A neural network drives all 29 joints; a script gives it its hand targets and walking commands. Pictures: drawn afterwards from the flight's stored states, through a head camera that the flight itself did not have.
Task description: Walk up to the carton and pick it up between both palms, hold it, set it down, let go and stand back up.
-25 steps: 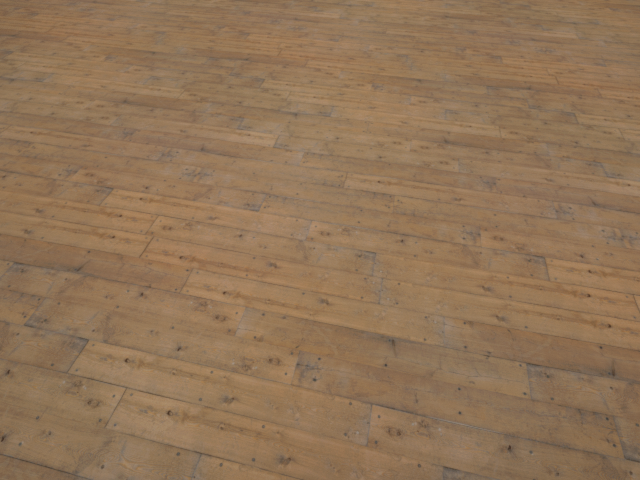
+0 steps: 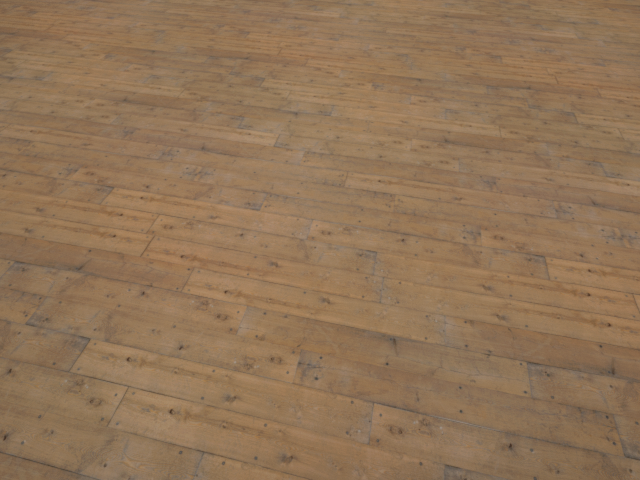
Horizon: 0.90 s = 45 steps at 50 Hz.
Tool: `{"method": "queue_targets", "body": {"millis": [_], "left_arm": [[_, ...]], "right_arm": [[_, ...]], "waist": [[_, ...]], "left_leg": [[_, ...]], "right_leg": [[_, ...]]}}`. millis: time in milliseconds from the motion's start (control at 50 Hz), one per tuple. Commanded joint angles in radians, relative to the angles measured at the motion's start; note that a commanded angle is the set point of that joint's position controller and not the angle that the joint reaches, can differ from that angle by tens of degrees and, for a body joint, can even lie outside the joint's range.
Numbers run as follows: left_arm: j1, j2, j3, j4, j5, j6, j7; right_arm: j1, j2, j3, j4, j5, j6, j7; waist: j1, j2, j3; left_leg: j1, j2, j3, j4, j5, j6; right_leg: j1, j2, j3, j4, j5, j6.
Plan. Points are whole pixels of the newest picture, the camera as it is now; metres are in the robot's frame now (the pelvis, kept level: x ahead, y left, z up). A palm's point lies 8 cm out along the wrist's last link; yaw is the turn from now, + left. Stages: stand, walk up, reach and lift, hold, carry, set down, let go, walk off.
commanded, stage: stand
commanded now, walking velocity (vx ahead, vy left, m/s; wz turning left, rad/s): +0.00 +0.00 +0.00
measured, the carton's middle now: out of the picture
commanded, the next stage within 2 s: walk up in 0.24 s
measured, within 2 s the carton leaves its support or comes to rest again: neither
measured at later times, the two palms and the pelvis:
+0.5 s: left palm out of the picture -0.03 +0.21 -0.16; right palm out of the picture -0.02 -0.18 -0.15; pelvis +0.00 +0.01 +0.00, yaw -2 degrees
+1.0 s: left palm out of the picture +0.12 +0.15 -0.13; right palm out of the picture +0.00 -0.29 -0.15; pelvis +0.00 -0.05 +0.00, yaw -19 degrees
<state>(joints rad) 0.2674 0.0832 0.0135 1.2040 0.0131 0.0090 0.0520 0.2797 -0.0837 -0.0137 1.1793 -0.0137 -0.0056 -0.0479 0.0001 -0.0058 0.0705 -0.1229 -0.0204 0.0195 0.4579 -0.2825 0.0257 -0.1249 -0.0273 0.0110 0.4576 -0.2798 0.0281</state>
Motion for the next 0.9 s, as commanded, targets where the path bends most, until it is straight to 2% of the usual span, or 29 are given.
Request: {"method": "queue_targets", "body": {"millis": [0,400,420,440,460,480,500,520,540,560,600,620,660,680,700,720,740,760,780,800,820,840,860,880], "left_arm": [[0.088,0.072,0.008,-0.004,0.000,-0.007,0.004],[0.094,0.068,0.003,0.009,-0.002,-0.005,0.005],[0.019,0.134,0.030,-0.064,-0.004,-0.001,0.001],[-0.005,0.129,0.028,-0.085,-0.007,0.004,-0.001],[-0.012,0.107,0.026,-0.099,-0.008,0.012,-0.001],[-0.042,0.117,0.036,-0.131,0.005,0.018,-0.002],[-0.087,0.129,0.043,-0.175,0.015,0.022,-0.009],[-0.136,0.127,0.045,-0.214,0.024,0.026,-0.020],[-0.141,0.094,0.041,-0.222,0.035,0.030,-0.032],[-0.107,0.067,0.038,-0.216,0.040,0.031,-0.041],[0.003,0.054,0.039,-0.196,0.027,0.028,-0.041],[0.028,0.062,0.041,-0.191,0.019,0.024,-0.037],[0.014,0.087,0.050,-0.196,0.000,0.013,-0.029],[0.034,0.084,0.053,-0.191,-0.005,0.009,-0.027],[0.111,0.079,0.055,-0.167,-0.007,0.003,-0.025],[0.147,0.111,0.064,-0.158,0.003,-0.011,-0.022],[0.110,0.216,0.078,-0.185,0.016,-0.025,-0.013],[0.171,0.294,0.090,-0.193,0.011,-0.008,-0.016],[0.140,0.333,0.108,-0.184,0.017,0.006,-0.012],[0.103,0.273,0.100,-0.193,0.016,0.009,-0.015],[0.076,0.232,0.080,-0.218,0.016,0.004,-0.011],[0.020,0.237,0.073,-0.256,0.014,0.000,-0.003],[-0.032,0.275,0.086,-0.280,0.008,0.003,0.000],[-0.051,0.282,0.095,-0.289,-0.002,0.003,-0.006]], "right_arm": [[0.090,-0.076,-0.010,-0.010,0.000,-0.010,-0.005],[0.102,-0.075,-0.007,-0.009,0.002,-0.018,-0.003],[0.059,-0.239,-0.067,-0.058,0.011,-0.017,-0.030],[0.107,-0.253,-0.076,-0.049,0.008,-0.010,-0.041],[0.137,-0.249,-0.075,-0.044,0.003,-0.002,-0.047],[0.151,-0.240,-0.076,-0.060,-0.003,0.001,-0.048],[0.170,-0.228,-0.077,-0.065,-0.010,0.001,-0.049],[0.172,-0.217,-0.080,-0.069,-0.014,0.000,-0.050],[0.129,-0.214,-0.082,-0.084,-0.018,0.001,-0.053],[0.077,-0.211,-0.080,-0.103,-0.022,0.000,-0.057],[-0.050,-0.221,-0.081,-0.147,-0.030,-0.010,-0.059],[-0.089,-0.219,-0.079,-0.163,-0.030,-0.015,-0.053],[-0.066,-0.214,-0.078,-0.161,-0.029,-0.017,-0.040],[-0.051,-0.222,-0.080,-0.154,-0.025,-0.014,-0.036],[-0.062,-0.233,-0.083,-0.152,-0.016,-0.008,-0.030],[-0.024,-0.230,-0.084,-0.140,-0.013,-0.003,-0.017],[0.023,-0.143,-0.066,-0.164,-0.014,0.008,-0.006],[-0.015,-0.136,-0.059,-0.213,-0.001,0.023,-0.022],[-0.037,-0.168,-0.059,-0.255,-0.002,0.030,-0.029],[-0.154,-0.216,-0.068,-0.273,0.001,0.025,-0.014],[-0.172,-0.228,-0.076,-0.246,0.003,0.020,0.006],[-0.122,-0.197,-0.068,-0.209,0.006,0.014,0.027],[-0.064,-0.167,-0.059,-0.194,0.010,0.014,0.035],[-0.051,-0.156,-0.054,-0.191,0.004,0.017,0.031]], "waist": [[-0.001,0.002,0.050],[-0.002,0.001,0.047],[-0.013,0.012,0.092],[-0.032,0.052,0.052],[-0.049,0.126,0.054],[-0.076,0.181,0.021],[-0.078,0.186,0.010],[-0.085,0.172,0.040],[-0.073,0.152,0.072],[-0.043,0.135,0.073],[0.031,0.139,0.026],[0.046,0.124,-0.003],[0.025,0.086,-0.053],[0.035,0.059,-0.079],[0.079,0.011,-0.114],[0.099,-0.131,-0.126],[0.026,-0.414,-0.104],[0.083,-0.500,-0.106],[0.092,-0.583,-0.073],[0.093,-0.449,0.018],[0.065,-0.269,0.035],[0.036,-0.132,0.002],[0.003,-0.080,-0.038],[0.001,-0.068,-0.068]], "left_leg": [[-0.055,0.094,-0.091,-0.111,0.210,0.021],[-0.046,0.098,-0.101,-0.126,0.239,0.032],[0.066,0.136,-0.027,-0.024,0.224,0.011],[0.150,0.206,-0.059,-0.042,0.236,0.038],[0.160,0.319,-0.126,-0.104,0.248,0.091],[0.095,0.417,-0.211,-0.119,0.295,0.161],[-0.004,0.471,-0.254,-0.151,0.260,0.203],[-0.128,0.485,-0.276,-0.199,0.181,0.225],[-0.199,0.469,-0.237,-0.216,0.148,0.238],[-0.202,0.456,-0.190,-0.200,0.159,0.235],[-0.138,0.429,-0.098,-0.116,0.242,0.179],[-0.126,0.405,-0.055,-0.066,0.311,0.145],[-0.100,0.361,-0.003,0.038,0.428,0.104],[-0.093,0.345,0.021,0.110,0.425,0.089],[-0.110,0.316,0.065,0.232,0.375,0.059],[-0.163,0.244,0.131,0.431,0.219,0.012],[-0.403,0.110,0.187,0.659,-0.285,-0.049],[-0.488,0.043,0.106,0.731,-0.426,-0.056],[-0.444,0.068,0.035,0.768,-0.431,-0.055],[-0.460,0.088,0.018,0.802,-0.386,-0.064],[-0.487,0.119,0.014,0.813,-0.305,-0.065],[-0.519,0.132,0.013,0.792,-0.230,-0.058],[-0.543,0.110,0.015,0.797,-0.173,-0.062],[-0.512,0.106,0.012,0.792,-0.123,-0.064]], "right_leg": [[-0.040,-0.052,0.040,-0.083,0.187,-0.037],[-0.039,-0.059,0.033,-0.079,0.184,-0.024],[-0.266,-0.057,0.044,0.109,0.244,-0.005],[-0.387,-0.023,0.007,0.214,0.151,0.001],[-0.457,0.007,-0.049,0.362,-0.095,0.012],[-0.451,-0.005,-0.065,0.550,-0.303,0.015],[-0.439,-0.047,-0.054,0.641,-0.340,0.012],[-0.409,-0.076,-0.038,0.678,-0.336,0.002],[-0.394,-0.091,-0.026,0.734,-0.320,-0.001],[-0.393,-0.102,-0.016,0.739,-0.302,-0.005],[-0.370,-0.132,0.011,0.598,-0.275,-0.020],[-0.322,-0.135,0.006,0.495,-0.257,-0.026],[-0.219,-0.095,-0.047,0.322,-0.170,-0.028],[-0.156,-0.065,-0.089,0.217,-0.085,-0.026],[-0.048,-0.034,-0.135,0.071,0.063,-0.023],[0.032,-0.050,-0.074,-0.062,0.182,-0.016],[0.102,-0.282,0.236,-0.072,0.586,-0.060],[0.037,-0.433,0.443,-0.115,0.710,-0.229],[-0.095,-0.485,0.672,-0.233,0.424,-0.349],[-0.129,-0.424,0.649,-0.279,0.373,-0.337],[-0.053,-0.352,0.454,-0.198,0.518,-0.283],[0.030,-0.291,0.253,-0.107,0.730,-0.227],[0.077,-0.256,0.178,-0.063,0.777,-0.193],[0.059,-0.241,0.171,-0.064,0.716,-0.185]]}}
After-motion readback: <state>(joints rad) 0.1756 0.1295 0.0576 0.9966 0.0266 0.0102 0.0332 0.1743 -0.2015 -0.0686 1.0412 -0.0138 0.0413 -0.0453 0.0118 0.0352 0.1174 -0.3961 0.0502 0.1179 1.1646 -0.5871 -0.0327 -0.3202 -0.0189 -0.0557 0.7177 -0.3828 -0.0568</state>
